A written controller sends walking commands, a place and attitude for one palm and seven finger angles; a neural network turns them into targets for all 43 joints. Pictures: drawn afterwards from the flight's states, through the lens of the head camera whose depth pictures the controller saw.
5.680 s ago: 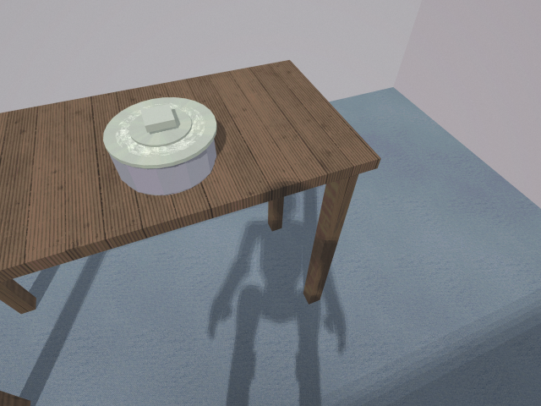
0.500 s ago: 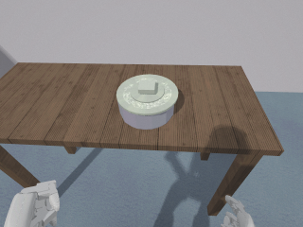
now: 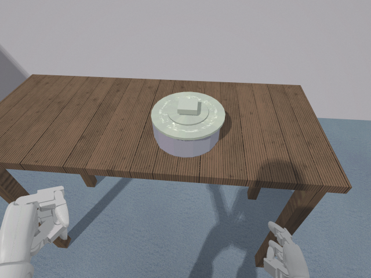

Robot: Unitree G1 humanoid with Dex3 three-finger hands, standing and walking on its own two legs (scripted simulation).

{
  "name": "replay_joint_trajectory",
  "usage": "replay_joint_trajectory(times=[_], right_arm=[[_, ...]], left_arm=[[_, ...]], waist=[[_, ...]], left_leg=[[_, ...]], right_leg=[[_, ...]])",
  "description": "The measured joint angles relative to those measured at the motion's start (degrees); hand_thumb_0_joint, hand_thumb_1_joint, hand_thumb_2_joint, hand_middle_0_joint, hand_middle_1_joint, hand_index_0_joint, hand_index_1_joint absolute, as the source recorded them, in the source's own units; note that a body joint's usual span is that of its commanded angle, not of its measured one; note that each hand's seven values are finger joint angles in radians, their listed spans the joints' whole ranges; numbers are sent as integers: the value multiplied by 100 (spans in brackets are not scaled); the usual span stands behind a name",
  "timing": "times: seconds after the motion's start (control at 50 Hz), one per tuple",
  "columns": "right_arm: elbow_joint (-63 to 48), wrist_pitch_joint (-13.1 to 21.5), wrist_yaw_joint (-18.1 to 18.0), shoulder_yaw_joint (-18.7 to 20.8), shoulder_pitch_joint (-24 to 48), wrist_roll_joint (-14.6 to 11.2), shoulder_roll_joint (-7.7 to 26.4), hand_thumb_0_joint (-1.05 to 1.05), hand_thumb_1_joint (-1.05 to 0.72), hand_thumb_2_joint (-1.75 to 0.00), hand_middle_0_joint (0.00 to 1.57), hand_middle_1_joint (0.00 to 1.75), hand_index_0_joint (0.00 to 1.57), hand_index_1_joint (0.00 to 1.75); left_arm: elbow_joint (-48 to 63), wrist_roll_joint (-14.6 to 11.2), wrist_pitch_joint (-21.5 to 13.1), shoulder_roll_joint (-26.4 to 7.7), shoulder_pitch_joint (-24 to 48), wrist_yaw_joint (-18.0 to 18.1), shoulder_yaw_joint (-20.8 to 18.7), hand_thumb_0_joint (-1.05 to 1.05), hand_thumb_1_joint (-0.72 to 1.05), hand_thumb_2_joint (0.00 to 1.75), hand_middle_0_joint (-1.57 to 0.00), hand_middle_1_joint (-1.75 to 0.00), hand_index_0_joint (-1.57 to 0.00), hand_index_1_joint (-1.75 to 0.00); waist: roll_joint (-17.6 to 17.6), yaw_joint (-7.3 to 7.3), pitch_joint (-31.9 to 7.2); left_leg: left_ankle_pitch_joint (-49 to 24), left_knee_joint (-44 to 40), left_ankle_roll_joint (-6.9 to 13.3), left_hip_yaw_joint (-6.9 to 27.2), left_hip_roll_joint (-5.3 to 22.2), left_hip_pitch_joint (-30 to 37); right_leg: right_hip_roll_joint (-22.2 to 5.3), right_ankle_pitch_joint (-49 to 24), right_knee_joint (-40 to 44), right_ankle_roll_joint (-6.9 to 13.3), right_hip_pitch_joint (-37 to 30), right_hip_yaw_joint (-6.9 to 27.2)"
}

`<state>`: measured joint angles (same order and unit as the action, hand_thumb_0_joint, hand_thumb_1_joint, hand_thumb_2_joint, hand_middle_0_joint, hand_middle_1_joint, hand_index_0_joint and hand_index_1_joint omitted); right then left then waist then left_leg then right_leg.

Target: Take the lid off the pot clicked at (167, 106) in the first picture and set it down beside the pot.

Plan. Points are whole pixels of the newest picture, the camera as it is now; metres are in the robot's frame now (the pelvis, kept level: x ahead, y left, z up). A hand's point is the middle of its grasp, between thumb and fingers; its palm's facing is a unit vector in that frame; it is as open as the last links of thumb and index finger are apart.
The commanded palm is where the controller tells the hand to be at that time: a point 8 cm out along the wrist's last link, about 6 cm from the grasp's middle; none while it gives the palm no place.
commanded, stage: raise the hand higher, near the body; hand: left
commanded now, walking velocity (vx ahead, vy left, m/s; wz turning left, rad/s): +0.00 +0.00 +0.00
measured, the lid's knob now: (188, 106) +0.53 +0.07 +0.10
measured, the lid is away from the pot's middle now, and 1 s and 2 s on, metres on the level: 0.00 0.00 0.00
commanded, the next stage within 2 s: reach forward and open the fingers in 0.06 s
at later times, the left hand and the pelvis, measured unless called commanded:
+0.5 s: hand (46, 211) +0.18 +0.27 +0.12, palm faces -0.09 -0.06 -0.99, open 3.0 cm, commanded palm +0.17 +0.27 +0.18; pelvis -0.01 +0.01 +0.00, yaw +0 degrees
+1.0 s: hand (60, 180) +0.23 +0.26 +0.15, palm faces -0.11 -0.03 -0.99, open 8.3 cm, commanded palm +0.21 +0.26 +0.21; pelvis -0.03 +0.00 +0.00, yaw +1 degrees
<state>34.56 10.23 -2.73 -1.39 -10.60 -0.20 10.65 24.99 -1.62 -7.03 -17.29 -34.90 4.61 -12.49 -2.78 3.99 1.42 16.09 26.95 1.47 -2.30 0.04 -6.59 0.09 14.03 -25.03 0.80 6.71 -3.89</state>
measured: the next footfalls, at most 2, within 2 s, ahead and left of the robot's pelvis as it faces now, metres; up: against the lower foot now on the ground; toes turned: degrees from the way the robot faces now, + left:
none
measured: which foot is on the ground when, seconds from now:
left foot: down 0.00-1.00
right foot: down 0.00-1.00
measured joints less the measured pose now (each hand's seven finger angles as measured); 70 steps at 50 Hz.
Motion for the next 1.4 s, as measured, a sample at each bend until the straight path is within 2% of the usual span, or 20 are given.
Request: replay_joint_trajectory(times=[0.18, 0.2, 0.26, 0.32, 0.36, 0.42, 0.48, 0.58, 0.68, 0.88, 1.08, 1.2, 1.4], right_arm=[[117, -29, 26, -6, -118, 4, 54, 2, -90, -90, 21, 30, 20, 30], [81, -105, 39, -16, -149, 26, 84, 2, -90, -90, 21, 30, 20, 30], [-130, -526, 168, -24, -128, 55, 237, 2, -90, -90, 21, 30, 20, 30], [-249, -990, 287, -16, 52, 43, 385, 2, -90, -90, 21, 30, 20, 30], [-284, -1230, 325, 2, 188, -19, 472, 2, -90, -90, 21, 30, 20, 30], [-263, -1414, 299, 47, 335, -109, 556, 2, -90, -90, 20, 30, 20, 30], [-241, -1423, 255, 79, 425, -180, 601, 2, -90, -90, 20, 30, 20, 30], [-218, -1312, 190, 72, 468, -199, 612, 2, -90, -90, 20, 30, 20, 30], [-249, -1262, 205, 43, 439, -198, 579, 2, -90, -90, 20, 30, 20, 30], [-186, -1261, 247, 16, 283, -217, 575, 2, -90, -90, 20, 30, 20, 30], [-179, -1271, 272, 1, 217, -267, 591, 2, -90, -90, 20, 30, 20, 30], [-208, -1283, 280, -18, 240, -293, 589, 2, -90, -90, 20, 30, 20, 30], [-226, -1299, 281, -65, 304, -315, 590, 2, -90, -90, 20, 30, 20, 30]], left_arm=[[238, -32, -58, -91, 187, 25, -193, 1, 89, 90, -131, -150, -131, -149], [293, 501, 40, -187, 209, 108, -176, 1, 89, 90, -131, -150, -131, -149], [550, 2120, 612, -644, 331, 289, 39, 1, 87, 91, -130, -148, -130, -147], [652, 3386, 1070, -1140, 330, 236, 208, 1, 83, 94, -129, -143, -129, -143], [610, 3922, 1309, -1442, 368, 45, 297, 1, 79, 97, -128, -139, -128, -138], [344, 4315, 1463, -1776, 569, -375, 421, 0, 71, 101, -126, -131, -126, -130], [65, 4340, 1474, -1930, 852, -898, 521, 0, 63, 107, -123, -121, -123, -121], [-228, 4286, 1267, -2169, 1384, -1652, 638, 0, 48, 116, -118, -105, -119, -105], [-455, 4208, 979, -2332, 1860, -2047, 548, 0, 33, 126, -113, -87, -113, -87], [-936, 4303, 857, -2269, 2795, -2145, 724, 0, 4, 138, -101, -52, -101, -52], [-1399, 4392, 1078, -2191, 3580, -2262, 1011, 0, -22, 148, -90, -20, -91, -20], [-1698, 4433, 1215, -2163, 4047, -2347, 1150, 0, -29, 151, -88, -12, -88, -12], [-2123, 4538, 1381, -2123, 4771, -2542, 1408, 0, -32, 153, -87, -8, -87, -8]], waist=[[-39, -18, 40], [-32, 4, -28], [-60, 68, -137], [-160, 102, -184], [-256, 107, -194], [-392, 94, -240], [-492, 73, -266], [-532, 61, -236], [-494, 48, -155], [-432, -3, -35], [-426, -83, -22], [-416, -104, -36], [-402, -112, -46]], left_leg=[[-1, -14, 23, -28, -18, 19], [5, 12, 25, -39, -24, -61], [42, 175, 31, -69, -46, -357], [66, 280, 41, -134, -41, -558], [64, 306, 50, -148, -38, -622], [16, 251, 64, -110, -65, -640], [-54, 164, 75, -45, -97, -615], [-177, 13, 71, 67, -131, -534], [-291, -104, 53, 118, -124, -489], [-436, -210, 58, 83, -139, -451], [-489, -218, 89, -1, -179, -422], [-504, -208, 93, -24, -197, -434], [-496, -163, 80, -7, -207, -494]], right_leg=[[-17, -9, 9, -24, -9, 28], [-26, 5, -42, -25, 87, 38], [-59, 79, -287, -19, 428, 66], [-59, 100, -429, -21, 669, 130], [-57, 89, -449, -29, 735, 145], [-82, 60, -397, -42, 734, 108], [-110, 18, -308, -52, 681, 44], [-138, -65, -145, -48, 551, -68], [-125, -177, 3, -27, 476, -121], [-137, -311, 61, -18, 471, -87], [-181, -327, -52, -40, 522, -2], [-201, -315, -124, -41, 568, 23], [-214, -264, -230, -22, 650, 9]])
